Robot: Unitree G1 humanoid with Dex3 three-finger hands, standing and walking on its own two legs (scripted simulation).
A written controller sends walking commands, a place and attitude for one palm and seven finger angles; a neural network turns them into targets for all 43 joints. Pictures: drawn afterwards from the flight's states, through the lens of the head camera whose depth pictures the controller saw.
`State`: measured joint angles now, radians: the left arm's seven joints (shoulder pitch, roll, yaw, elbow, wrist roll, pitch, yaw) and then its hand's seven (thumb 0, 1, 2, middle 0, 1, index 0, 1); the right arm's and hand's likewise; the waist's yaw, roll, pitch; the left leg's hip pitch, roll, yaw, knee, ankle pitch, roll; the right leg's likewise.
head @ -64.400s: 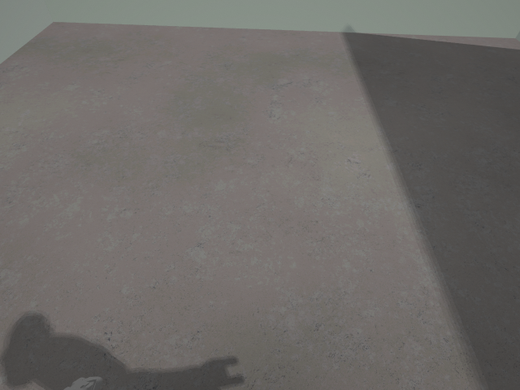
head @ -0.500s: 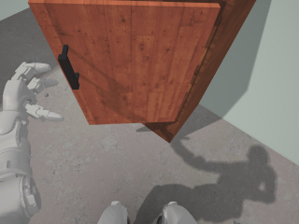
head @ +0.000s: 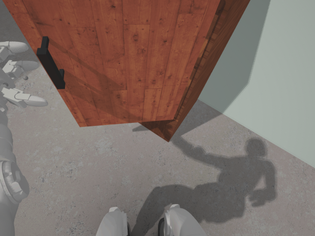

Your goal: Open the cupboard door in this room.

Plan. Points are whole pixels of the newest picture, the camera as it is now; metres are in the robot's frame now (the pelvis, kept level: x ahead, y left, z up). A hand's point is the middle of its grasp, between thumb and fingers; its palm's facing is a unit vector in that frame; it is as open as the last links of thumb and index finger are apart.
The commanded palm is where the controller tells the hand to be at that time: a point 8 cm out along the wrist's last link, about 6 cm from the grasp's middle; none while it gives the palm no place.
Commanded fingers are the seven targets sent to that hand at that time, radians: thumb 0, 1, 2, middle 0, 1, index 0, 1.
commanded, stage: move the hooked fingers beside the handle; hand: left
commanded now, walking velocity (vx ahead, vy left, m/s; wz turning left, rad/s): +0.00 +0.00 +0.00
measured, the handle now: (53, 64) +0.53 +0.23 +0.06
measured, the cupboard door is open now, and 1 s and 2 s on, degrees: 42 41 40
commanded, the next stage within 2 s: slide the fingers in behind the handle in 0.74 s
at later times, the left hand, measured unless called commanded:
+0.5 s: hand (24, 80) +0.47 +0.28 +0.07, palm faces +0.07 -1.00 +0.00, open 14.0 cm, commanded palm +0.45 +0.32 +0.06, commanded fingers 0.00 -0.50 0.30 -0.30 -1.20 -0.30 -1.20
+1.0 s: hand (31, 78) +0.48 +0.27 +0.06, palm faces +0.07 -1.00 -0.01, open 14.0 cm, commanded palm +0.46 +0.31 +0.06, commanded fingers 0.00 -0.50 0.30 -0.30 -1.20 -0.30 -1.20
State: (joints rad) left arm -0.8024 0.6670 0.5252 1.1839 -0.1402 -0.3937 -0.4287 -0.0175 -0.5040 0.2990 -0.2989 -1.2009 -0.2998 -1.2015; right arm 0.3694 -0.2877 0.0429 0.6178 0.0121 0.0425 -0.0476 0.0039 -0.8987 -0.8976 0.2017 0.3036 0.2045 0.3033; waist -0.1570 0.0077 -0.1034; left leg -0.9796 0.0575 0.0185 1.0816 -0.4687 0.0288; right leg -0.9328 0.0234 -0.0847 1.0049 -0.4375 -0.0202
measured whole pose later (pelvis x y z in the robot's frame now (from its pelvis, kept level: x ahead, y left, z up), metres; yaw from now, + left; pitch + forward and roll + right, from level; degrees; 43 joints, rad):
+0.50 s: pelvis +0.00 +0.01 +0.00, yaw +0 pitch +21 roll -4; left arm -0.77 0.63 0.50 1.13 -0.15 -0.40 -0.42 -0.02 -0.50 0.30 -0.30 -1.20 -0.30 -1.20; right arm 0.36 -0.27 0.04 0.61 0.01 0.06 -0.03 0.00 -0.90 -0.90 0.20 0.30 0.20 0.30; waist -0.15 0.01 -0.11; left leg -0.97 0.05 0.02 1.08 -0.48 0.04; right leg -0.92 0.02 -0.08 0.99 -0.44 -0.01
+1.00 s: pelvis +0.01 +0.01 +0.00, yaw +0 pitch +22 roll -4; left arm -0.79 0.63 0.49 1.13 -0.15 -0.39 -0.40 -0.02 -0.50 0.30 -0.30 -1.20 -0.31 -1.21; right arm 0.37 -0.28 0.04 0.61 0.01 0.07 -0.03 0.00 -0.90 -0.90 0.20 0.30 0.20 0.30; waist -0.15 0.01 -0.10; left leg -1.00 0.05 0.02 1.09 -0.48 0.04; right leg -0.94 0.02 -0.08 1.00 -0.45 -0.01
